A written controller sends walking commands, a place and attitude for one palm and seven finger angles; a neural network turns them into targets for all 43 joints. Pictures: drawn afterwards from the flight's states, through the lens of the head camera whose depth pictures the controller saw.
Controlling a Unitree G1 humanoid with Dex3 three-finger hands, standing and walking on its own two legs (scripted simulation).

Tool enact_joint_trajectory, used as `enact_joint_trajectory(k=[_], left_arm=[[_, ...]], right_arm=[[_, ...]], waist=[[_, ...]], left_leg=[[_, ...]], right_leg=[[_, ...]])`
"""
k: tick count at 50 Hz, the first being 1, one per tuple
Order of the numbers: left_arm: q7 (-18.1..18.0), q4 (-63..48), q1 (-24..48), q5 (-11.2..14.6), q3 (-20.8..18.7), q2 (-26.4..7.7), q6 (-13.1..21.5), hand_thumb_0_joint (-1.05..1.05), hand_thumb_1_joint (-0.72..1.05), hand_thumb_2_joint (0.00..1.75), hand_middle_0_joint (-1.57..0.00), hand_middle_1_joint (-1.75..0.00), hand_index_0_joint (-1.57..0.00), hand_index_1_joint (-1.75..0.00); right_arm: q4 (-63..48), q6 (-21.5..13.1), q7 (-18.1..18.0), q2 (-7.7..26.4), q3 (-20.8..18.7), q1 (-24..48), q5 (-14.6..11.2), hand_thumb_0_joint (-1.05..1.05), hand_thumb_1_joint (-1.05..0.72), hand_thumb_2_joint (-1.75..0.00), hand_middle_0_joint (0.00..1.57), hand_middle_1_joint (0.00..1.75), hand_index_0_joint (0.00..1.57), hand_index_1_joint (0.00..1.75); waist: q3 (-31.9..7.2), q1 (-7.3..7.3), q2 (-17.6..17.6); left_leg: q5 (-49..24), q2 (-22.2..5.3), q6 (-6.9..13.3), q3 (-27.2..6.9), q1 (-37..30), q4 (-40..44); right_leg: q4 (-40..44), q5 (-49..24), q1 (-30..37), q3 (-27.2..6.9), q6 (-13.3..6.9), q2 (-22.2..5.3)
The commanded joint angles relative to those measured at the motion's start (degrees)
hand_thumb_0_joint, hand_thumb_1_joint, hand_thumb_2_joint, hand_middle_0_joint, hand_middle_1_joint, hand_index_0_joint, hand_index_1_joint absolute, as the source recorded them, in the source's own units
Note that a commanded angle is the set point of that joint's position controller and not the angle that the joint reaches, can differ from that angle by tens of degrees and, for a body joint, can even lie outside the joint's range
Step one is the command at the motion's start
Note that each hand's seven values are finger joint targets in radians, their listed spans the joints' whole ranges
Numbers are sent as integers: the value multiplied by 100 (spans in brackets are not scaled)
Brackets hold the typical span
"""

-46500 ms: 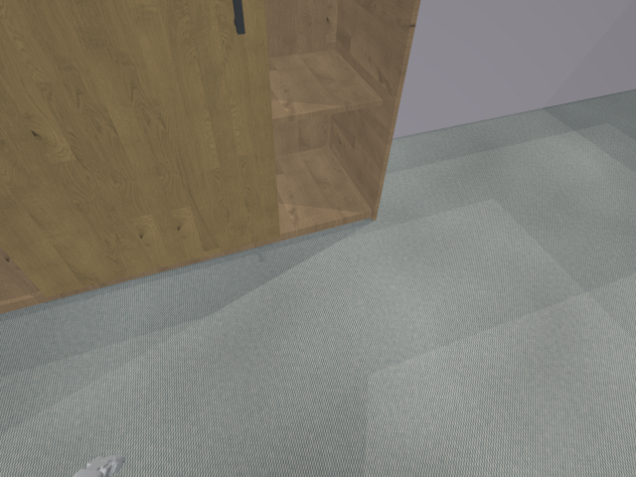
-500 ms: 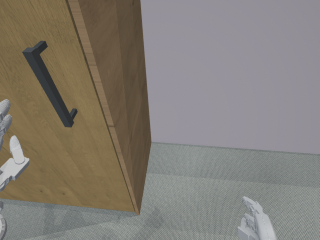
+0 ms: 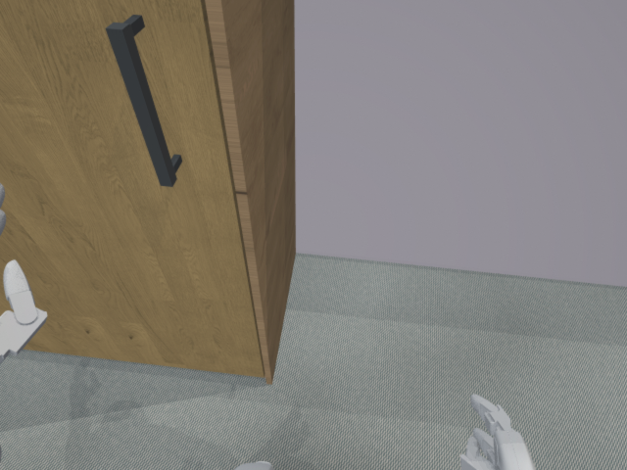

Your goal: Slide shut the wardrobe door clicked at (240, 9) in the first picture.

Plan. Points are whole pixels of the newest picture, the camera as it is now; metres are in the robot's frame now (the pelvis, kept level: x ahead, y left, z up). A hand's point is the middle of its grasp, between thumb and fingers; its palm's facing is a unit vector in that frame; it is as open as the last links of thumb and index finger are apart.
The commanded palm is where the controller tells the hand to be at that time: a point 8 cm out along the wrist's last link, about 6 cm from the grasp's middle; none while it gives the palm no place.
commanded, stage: step back with the hand held close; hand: left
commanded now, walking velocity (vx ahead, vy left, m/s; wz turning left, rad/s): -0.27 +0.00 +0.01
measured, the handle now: (153, 109) +0.47 +0.26 +0.22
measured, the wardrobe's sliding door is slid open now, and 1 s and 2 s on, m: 0.00 0.00 0.00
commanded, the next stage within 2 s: stop stepping back and stand still in 0.38 s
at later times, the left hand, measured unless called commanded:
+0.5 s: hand out of the picture +0.08 +0.30 +0.17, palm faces +0.52 -0.76 -0.40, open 7.4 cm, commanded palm +0.00 +0.32 +0.19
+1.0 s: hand out of the picture -0.03 +0.28 +0.18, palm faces +0.52 -0.79 -0.32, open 7.4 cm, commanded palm -0.09 +0.31 +0.19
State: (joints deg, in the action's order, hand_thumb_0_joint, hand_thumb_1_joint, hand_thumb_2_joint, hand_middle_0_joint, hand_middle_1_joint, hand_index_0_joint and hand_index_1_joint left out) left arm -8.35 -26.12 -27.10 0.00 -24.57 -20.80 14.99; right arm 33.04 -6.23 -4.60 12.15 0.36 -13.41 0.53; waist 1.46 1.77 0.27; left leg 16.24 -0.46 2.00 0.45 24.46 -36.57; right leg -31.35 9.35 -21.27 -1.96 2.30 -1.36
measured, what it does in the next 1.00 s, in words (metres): walks backwards: right foot, then left foot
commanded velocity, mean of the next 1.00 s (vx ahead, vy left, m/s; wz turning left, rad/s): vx -0.03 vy -0.02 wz -0.03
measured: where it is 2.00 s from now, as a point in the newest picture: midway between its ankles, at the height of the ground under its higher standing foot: outside the picture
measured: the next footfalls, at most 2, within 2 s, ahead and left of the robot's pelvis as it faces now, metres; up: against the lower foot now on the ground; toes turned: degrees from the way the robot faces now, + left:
right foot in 0.26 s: +0.00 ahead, -0.13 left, +0.00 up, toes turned +8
left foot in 0.48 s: -0.03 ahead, +0.12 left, +0.00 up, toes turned +5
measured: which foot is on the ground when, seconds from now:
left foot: down 0.00-0.26, up 0.28-0.46, down 0.48-0.76, up 0.78-1.00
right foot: down 0.00-0.12, up 0.14-0.24, down 0.26-0.46, up 0.48-0.76, down 0.78-1.00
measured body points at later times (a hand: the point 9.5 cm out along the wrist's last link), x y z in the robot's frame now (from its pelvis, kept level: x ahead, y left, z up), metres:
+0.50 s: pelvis -0.12 +0.01 +0.00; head -0.09 +0.05 +0.45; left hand +0.04 +0.34 +0.19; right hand +0.09 -0.21 -0.06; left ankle -0.07 +0.12 -0.73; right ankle -0.05 -0.14 -0.72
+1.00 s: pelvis -0.22 +0.01 +0.01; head -0.26 +0.02 +0.46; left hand -0.06 +0.32 +0.20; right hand -0.11 -0.26 -0.07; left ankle -0.20 +0.15 -0.70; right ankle -0.26 -0.09 -0.72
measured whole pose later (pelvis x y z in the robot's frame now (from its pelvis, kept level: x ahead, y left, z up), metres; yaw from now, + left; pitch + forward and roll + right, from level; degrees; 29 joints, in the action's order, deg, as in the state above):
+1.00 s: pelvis -0.22 +0.01 +0.01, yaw +1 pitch +0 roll +1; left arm -10.1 -22.9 -26.9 1.9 -21.6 -20.0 9.9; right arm 39.5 -6.1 -5.5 14.5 -0.8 -20.2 0.7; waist -6.6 0.6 -3.1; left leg 19.5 -3.6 1.2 4.1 20.3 -38.2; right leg -27.9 18.7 -9.7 2.6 -2.4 -0.4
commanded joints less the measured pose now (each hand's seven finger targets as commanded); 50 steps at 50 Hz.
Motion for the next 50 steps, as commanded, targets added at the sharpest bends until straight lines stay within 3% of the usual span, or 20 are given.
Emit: enact_joint_trajectory(k=[1,6,10,12,13,15,18,21,23,24,28,34,36,37,38,39,40,41,43,50], left_arm=[[-189,-1413,708,58,-608,-1291,438,0,90,90,-20,-30,-20,-30],[-218,-1417,554,-45,-871,-1239,507,0,90,90,-20,-30,-20,-30],[-143,-1194,6,43,-1096,-1361,553,0,90,90,-20,-30,-20,-30],[-87,-1044,-418,130,-950,-1339,480,0,90,90,-20,-30,-20,-30],[-115,-1100,-379,185,-894,-1431,455,0,90,90,-20,-30,-20,-30],[-237,-1156,-87,118,-919,-1517,507,0,90,90,-20,-30,-20,-30],[-122,-1290,432,93,-803,-1488,331,0,90,90,-20,-30,-20,-30],[-88,-1099,760,128,-589,-1348,256,0,90,90,-20,-30,-20,-30],[-130,-1849,1065,103,-547,-1408,417,0,90,90,-20,-30,-20,-30],[-174,-1994,1006,105,-638,-1436,491,0,90,90,-20,-30,-20,-30],[-146,-2311,143,288,-854,-1347,291,0,90,90,-20,-30,-20,-30],[-221,-1542,-235,195,-593,-1059,-114,0,90,90,-20,-30,-20,-30],[-194,-1158,-53,197,-553,-1167,-248,0,90,90,-20,-30,-20,-30],[-180,-1041,16,194,-641,-1338,-298,0,90,90,-20,-30,-20,-30],[-149,-1072,194,232,-690,-1485,-319,0,90,90,-20,-30,-20,-30],[-144,-1359,649,306,-697,-1630,-291,0,90,90,-20,-30,-20,-30],[-167,-1388,916,319,-862,-1680,-201,0,90,90,-20,-30,-20,-30],[-150,-1190,894,328,-700,-1568,-138,0,90,90,-20,-30,-20,-30],[-134,-637,558,282,-265,-1015,-232,0,90,90,-20,-30,-20,-30],[-278,-1172,902,155,-289,-1226,-112,0,90,90,-20,-30,-20,-30]], right_arm=[[-707,-428,-81,748,-319,338,24,0,-90,-90,20,30,20,30],[-835,-551,-124,885,-356,510,8,0,-90,-90,20,30,20,30],[-866,-593,2,824,-490,514,-28,0,-90,-90,20,30,20,30],[-819,-523,65,669,-475,585,-57,0,-90,-90,20,30,20,30],[-677,-444,104,595,-485,619,-59,0,-90,-90,20,30,20,30],[-513,-417,155,566,-348,599,191,0,-90,-90,20,30,20,30],[-606,-447,52,429,-317,668,43,0,-90,-90,20,30,20,30],[-488,-385,-91,583,-248,696,19,0,-90,-90,20,30,20,30],[-628,-499,-95,855,-353,631,-8,0,-90,-90,20,30,20,30],[-617,-605,-44,672,-411,468,41,0,-90,-90,20,30,20,30],[-712,-688,159,709,-528,413,-19,0,-90,-90,20,30,20,30],[-779,-461,168,672,-308,619,3,0,-90,-90,20,30,20,30],[-738,-304,90,646,-279,675,13,0,-90,-90,20,30,20,30],[-694,-223,63,612,-300,646,4,0,-90,-90,20,30,20,30],[-659,-125,43,587,-328,586,-20,0,-90,-90,20,30,20,30],[-593,-134,19,703,-306,645,-38,0,-90,-90,20,30,20,30],[-497,-191,47,749,-278,678,36,0,-90,-90,20,30,20,30],[-437,-235,80,592,-212,477,-9,0,-90,-90,20,30,20,30],[-468,-252,5,687,-275,481,-63,0,-90,-90,20,30,20,30],[-459,-534,-234,796,-354,328,29,0,-90,-90,20,30,20,30]], waist=[[-494,-211,-105],[-675,-89,1701],[-884,-15,895],[-364,-57,212],[-193,-121,-553],[-154,-69,-366],[-804,-97,-1697],[-680,-183,-465],[-1195,-88,1921],[-1563,-27,1918],[-1395,-188,1121],[-576,-174,1829],[-391,-122,1150],[-338,-85,241],[-197,-89,-1269],[144,-65,-1488],[11,-141,-705],[-621,-177,-849],[-109,-222,-602],[-435,-209,-75]], left_leg=[[1196,-73,-18,-306,-644,443],[3244,-1378,555,-1852,1824,2839],[1713,-1266,488,-1117,1212,1875],[1652,-446,-56,-227,658,562],[1029,25,-392,147,-167,-1313],[1158,113,-473,-193,346,-2987],[835,-124,-383,-73,131,-1650],[-401,113,-347,201,-998,974],[-3519,-1435,83,-987,-1480,1805],[-4724,-2000,456,-1213,-1860,1474],[-1301,-1963,848,-1345,-1187,1846],[3064,-1107,-76,-512,780,3099],[2697,-647,-283,-31,640,2201],[2076,-294,-292,397,595,622],[1207,36,-306,410,495,-1837],[670,73,-301,1,1234,-3077],[508,-81,-332,-70,1294,-3349],[338,-235,-357,-141,1328,-3069],[107,-389,-269,-126,1101,-2318],[331,-282,63,431,-1628,1282]], right_leg=[[1161,1901,-745,-624,-449,-459],[-1751,1012,1601,286,-41,589],[-1162,944,1419,144,-210,511],[740,2067,89,-719,-647,-138],[1893,2786,-1396,-2308,-1190,-1265],[1858,-1312,-1074,-2646,-1707,-2105],[607,-3768,380,-1293,-1117,-1251],[-8,-3092,96,-824,-598,-661],[-1569,-15,-82,-301,-128,157],[-2498,1951,-531,-313,-156,272],[-3188,1799,-392,-222,-90,227],[-561,1908,1850,1259,-349,728],[788,2055,1942,1147,-548,588],[1523,2283,1565,206,-925,-35],[2476,3058,341,-1887,-1488,-1426],[2788,2554,84,-2458,-1783,-2043],[2580,1298,235,-2117,-1800,-2017],[2151,1468,977,-1650,-1648,-1769],[2025,1673,603,-1277,-1362,-1427],[598,1681,217,-363,-853,-717]])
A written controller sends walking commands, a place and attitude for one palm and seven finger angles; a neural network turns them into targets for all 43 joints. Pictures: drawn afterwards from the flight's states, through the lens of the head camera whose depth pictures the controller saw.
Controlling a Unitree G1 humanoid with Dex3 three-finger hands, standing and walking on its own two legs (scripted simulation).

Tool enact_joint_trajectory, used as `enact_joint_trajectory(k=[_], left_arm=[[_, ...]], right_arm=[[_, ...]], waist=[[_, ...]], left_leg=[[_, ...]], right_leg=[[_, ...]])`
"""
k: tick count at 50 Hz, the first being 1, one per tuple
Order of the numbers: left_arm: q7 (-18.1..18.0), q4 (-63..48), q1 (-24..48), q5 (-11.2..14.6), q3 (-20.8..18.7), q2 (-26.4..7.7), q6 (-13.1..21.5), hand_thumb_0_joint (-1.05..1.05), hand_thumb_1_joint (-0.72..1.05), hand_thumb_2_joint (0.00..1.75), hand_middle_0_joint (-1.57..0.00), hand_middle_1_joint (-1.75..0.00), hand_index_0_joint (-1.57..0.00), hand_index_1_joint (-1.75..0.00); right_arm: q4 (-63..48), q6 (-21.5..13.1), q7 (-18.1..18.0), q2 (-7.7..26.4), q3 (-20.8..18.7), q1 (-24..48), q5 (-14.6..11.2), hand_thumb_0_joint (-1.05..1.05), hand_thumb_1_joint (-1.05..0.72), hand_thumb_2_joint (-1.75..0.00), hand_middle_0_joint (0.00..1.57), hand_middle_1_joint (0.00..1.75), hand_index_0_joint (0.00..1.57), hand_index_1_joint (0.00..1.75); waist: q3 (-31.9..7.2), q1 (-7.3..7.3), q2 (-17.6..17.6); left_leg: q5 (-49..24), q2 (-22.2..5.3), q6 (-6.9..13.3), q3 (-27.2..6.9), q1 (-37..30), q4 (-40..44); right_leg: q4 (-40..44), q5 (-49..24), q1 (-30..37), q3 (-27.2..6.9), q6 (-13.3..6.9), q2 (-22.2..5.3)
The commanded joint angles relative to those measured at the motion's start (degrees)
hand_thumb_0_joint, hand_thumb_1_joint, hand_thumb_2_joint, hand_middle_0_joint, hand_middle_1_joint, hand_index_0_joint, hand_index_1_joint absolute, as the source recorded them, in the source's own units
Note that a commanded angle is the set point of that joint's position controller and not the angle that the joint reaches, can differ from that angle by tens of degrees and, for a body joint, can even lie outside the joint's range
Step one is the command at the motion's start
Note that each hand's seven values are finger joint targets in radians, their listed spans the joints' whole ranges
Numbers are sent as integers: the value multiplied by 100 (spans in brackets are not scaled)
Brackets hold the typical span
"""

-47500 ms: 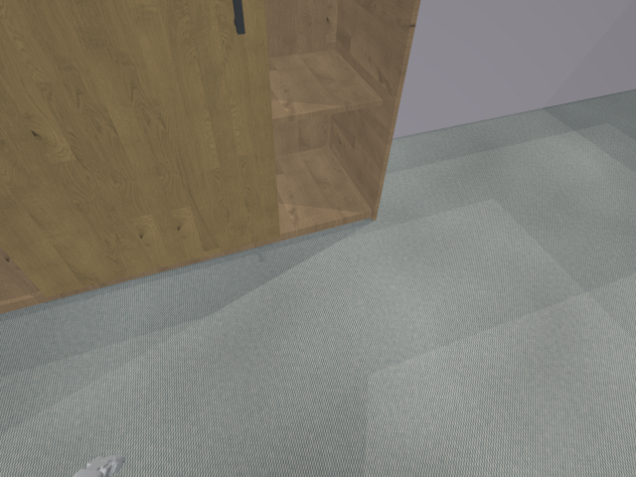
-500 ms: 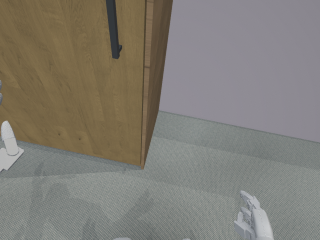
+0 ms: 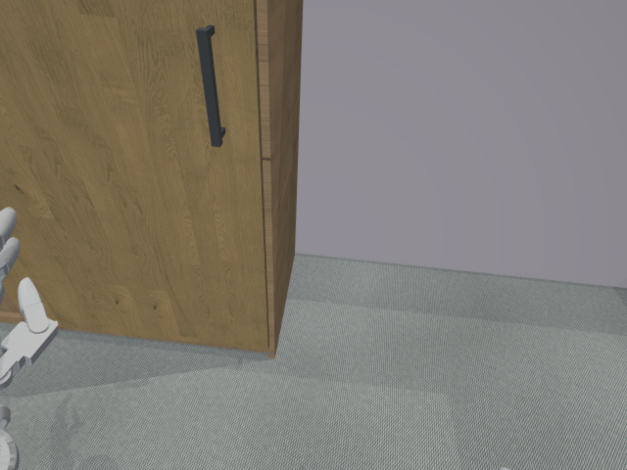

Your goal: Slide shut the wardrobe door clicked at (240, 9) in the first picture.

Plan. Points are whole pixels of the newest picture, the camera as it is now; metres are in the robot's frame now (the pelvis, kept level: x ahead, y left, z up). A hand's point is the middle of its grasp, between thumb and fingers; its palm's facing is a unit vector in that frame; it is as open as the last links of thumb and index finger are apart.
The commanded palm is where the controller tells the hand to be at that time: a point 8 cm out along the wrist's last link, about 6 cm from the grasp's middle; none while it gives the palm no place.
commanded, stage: stop stepping back and stand still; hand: left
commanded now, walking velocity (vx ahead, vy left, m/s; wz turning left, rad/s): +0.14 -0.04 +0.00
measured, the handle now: (213, 89) +0.70 +0.24 +0.20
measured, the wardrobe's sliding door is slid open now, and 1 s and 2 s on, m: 0.00 0.00 0.00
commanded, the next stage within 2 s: let the arm hang, fingers relaxed in 0.82 s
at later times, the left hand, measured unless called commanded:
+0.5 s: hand (63, 310) +0.22 +0.28 +0.16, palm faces +0.48 -0.78 -0.39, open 7.4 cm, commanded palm +0.16 +0.31 +0.18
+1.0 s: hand (86, 342) +0.24 +0.30 +0.06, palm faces +0.25 -0.85 -0.46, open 7.4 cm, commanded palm none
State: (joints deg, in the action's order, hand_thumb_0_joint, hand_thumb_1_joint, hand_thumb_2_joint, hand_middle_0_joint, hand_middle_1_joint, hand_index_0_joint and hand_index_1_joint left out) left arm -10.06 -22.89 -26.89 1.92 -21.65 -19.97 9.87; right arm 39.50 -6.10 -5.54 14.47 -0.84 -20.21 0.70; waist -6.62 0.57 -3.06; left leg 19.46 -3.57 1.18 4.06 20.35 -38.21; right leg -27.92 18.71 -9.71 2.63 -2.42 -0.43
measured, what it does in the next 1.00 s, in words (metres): steps on the spot: left foot, then left foot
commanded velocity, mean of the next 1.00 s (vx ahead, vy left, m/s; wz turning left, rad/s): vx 0.02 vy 0.00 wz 0.00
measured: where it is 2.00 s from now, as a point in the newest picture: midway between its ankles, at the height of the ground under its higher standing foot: outside the picture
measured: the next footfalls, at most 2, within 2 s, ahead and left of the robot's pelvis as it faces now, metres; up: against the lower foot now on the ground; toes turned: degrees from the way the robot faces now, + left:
left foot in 0.04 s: +0.06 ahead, +0.15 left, +0.00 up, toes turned +5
left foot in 0.48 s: +0.10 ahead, +0.13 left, +0.00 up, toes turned +3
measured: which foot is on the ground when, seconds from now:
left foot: up 0.00-0.02, down 0.04-0.20, up 0.22-0.46, down 0.48-1.00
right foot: down 0.00-1.00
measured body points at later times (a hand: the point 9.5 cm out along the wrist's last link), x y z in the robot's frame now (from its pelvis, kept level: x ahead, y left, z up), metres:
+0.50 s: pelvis +0.02 +0.01 -0.01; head +0.02 +0.02 +0.44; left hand +0.19 +0.31 +0.18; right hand +0.17 -0.23 -0.09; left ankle +0.06 +0.13 -0.74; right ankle +0.00 -0.08 -0.74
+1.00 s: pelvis +0.02 +0.04 -0.01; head +0.01 +0.03 +0.44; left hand +0.22 +0.34 +0.09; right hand +0.18 -0.21 -0.10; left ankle +0.06 +0.13 -0.74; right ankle +0.00 -0.08 -0.74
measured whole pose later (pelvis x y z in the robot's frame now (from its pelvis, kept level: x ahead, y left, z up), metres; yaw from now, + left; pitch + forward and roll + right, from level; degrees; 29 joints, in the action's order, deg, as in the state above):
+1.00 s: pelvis +0.02 +0.04 -0.01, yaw -1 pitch +1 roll -1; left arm -3.6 -4.4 -20.8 0.0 -13.7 -22.0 5.6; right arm 40.5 -4.2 0.0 16.0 0.7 -10.7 0.1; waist -2.4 1.1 2.3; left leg 14.3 -1.1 2.3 4.7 20.8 -33.9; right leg -32.3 18.1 -15.2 3.4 0.2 -0.6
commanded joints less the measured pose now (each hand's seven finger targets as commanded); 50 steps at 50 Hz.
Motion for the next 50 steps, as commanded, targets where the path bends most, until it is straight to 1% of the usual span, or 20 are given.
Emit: enact_joint_trajectory(k=[1,2,3,5,8,9,10,11,14,17,21,25,26,27,35,45,46,47,48,50], left_arm=[[-107,-1762,838,-20,-686,-1371,469,0,90,90,-20,-30,-20,-30],[-130,-2021,820,-44,-766,-1434,541,0,90,90,-20,-30,-20,-30],[-123,-2201,897,-74,-881,-1569,612,0,90,90,-20,-30,-20,-30],[-46,-2086,526,-49,-1179,-1766,595,0,90,90,-20,-30,-20,-30],[-33,-1629,-69,-120,-1055,-1377,475,0,90,90,-20,-30,-20,-30],[-27,-1425,-272,-127,-1098,-1432,473,0,90,90,-20,-30,-20,-30],[-6,-1120,-482,-90,-1101,-1455,410,0,90,90,-20,-30,-20,-30],[33,-1292,-89,-16,-1026,-1446,473,0,90,90,-20,-30,-20,-30],[102,-1023,-117,6,-1052,-1354,636,0,90,90,-20,-30,-20,-30],[57,-872,255,-23,-932,-1303,704,0,90,90,-20,-30,-20,-30],[-20,-1244,661,-38,-714,-1241,663,0,90,90,-20,-30,-20,-30],[-28,-2013,652,-82,-704,-1332,675,0,90,90,-20,-30,-20,-30],[-32,-1813,358,-86,-776,-1309,626,0,90,90,-20,-30,-20,-30],[-4,-1939,341,-96,-843,-1380,622,0,90,90,-20,-30,-20,-30],[55,-1390,-527,81,-997,-1215,476,0,90,90,-20,-30,-20,-30],[31,-1663,256,30,-785,-1318,344,0,90,90,-20,-30,-20,-30],[839,2879,253,-366,1554,-426,-500,0,90,90,-20,-30,-20,-30],[954,3019,337,-294,1427,-422,-890,0,90,90,-20,-30,-20,-30],[987,3046,398,-300,1457,-314,-997,0,90,90,-20,-30,-20,-30],[1014,3604,714,-349,1522,-323,-973,0,90,90,-20,-30,-20,-30]], right_arm=[[-1163,-564,-130,679,-270,966,17,0,-90,-90,20,30,20,30],[-1245,-545,-92,699,-251,1045,-16,0,-90,-90,20,30,20,30],[-1250,-558,-36,623,-228,1092,-14,0,-90,-90,20,30,20,30],[-1095,-562,15,520,-219,1058,40,0,-90,-90,20,30,20,30],[-1150,-503,127,533,-209,1086,-32,0,-90,-90,20,30,20,30],[-1183,-461,140,481,-244,1094,-49,0,-90,-90,20,30,20,30],[-1235,-393,193,423,-298,1098,-68,0,-90,-90,20,30,20,30],[-1245,-391,210,512,-296,1122,-57,0,-90,-90,20,30,20,30],[-1027,-423,258,376,-172,886,-31,0,-90,-90,20,30,20,30],[-987,-418,171,288,-77,1048,4,0,-90,-90,20,30,20,30],[-1028,-557,85,313,-88,1108,62,0,-90,-90,20,30,20,30],[-1285,-515,103,595,-220,1231,-45,0,-90,-90,20,30,20,30],[-1316,-497,115,547,-206,1252,-89,0,-90,-90,20,30,20,30],[-1275,-476,120,437,-113,1245,-31,0,-90,-90,20,30,20,30],[-1407,-242,180,405,-149,1119,-105,0,-90,-90,20,30,20,30],[-1454,-219,55,461,-81,1309,-68,0,-90,-90,20,30,20,30],[-88,-420,604,1622,-374,1677,-97,0,-90,-90,20,30,20,30],[-190,-15,624,1356,-373,1325,-129,0,-90,-90,20,30,20,30],[-279,126,601,1285,-316,1307,-99,0,-90,-90,20,30,20,30],[-200,266,603,1243,-231,1353,8,0,-90,-90,20,30,20,30]], waist=[[194,-118,1202],[212,-98,2034],[372,-66,2026],[540,-86,1957],[673,35,1522],[761,85,507],[797,103,-1176],[860,32,-982],[875,-111,-134],[627,-86,-395],[233,-1,-135],[-40,118,1236],[32,141,981],[31,43,1391],[-311,-65,516],[30,-19,655],[511,-242,769],[180,-156,962],[404,-130,1133],[422,-65,795]], left_leg=[[-10,-560,448,-896,-1637,1758],[-478,-1343,778,-2094,-1909,1880],[-947,-1660,941,-2457,-1690,2197],[454,-1541,976,-2066,-460,2413],[1440,-793,386,-466,1087,1430],[1421,-164,162,55,1480,19],[1267,410,-43,227,1894,-1811],[971,318,-82,-258,1946,-2775],[121,-38,-165,-514,1598,-2688],[-127,-52,-108,-183,658,-1084],[-832,283,-11,149,-752,932],[-1886,-907,427,-1299,-1420,1485],[-2287,-857,400,-1153,-1190,1383],[-2385,-727,340,-1082,-887,1491],[-2574,-303,-51,-369,-843,964],[-1585,-333,14,-488,-718,1403],[-2446,-483,82,-553,-345,520],[-1996,-586,77,-526,-353,805],[-1414,-664,153,-662,-18,997],[-844,-771,354,-1132,511,1368]], right_leg=[[-737,441,-1341,-556,-116,-364],[-1539,432,-1970,-49,147,73],[-2037,1072,-2148,46,255,168],[-2094,1266,-1338,-83,215,-24],[-398,363,540,213,146,25],[450,799,534,-695,-101,-352],[1669,1757,83,-3003,-590,-1577],[1933,1275,-98,-3469,-786,-2023],[1481,-134,-400,-2306,-884,-1710],[1061,-1576,-434,-1170,-609,-1384],[711,-1180,-316,-965,-307,-1044],[-197,-529,-722,-524,311,-252],[-145,-918,-524,-462,326,-155],[-240,-1117,-290,-289,295,-147],[177,-2640,166,-595,138,-429],[449,-1553,-103,-548,221,-321],[-364,-2178,-755,-212,141,-772],[-281,-1248,-769,-397,138,-670],[-393,-518,-828,-261,190,-545],[-792,170,-659,-170,157,-304]])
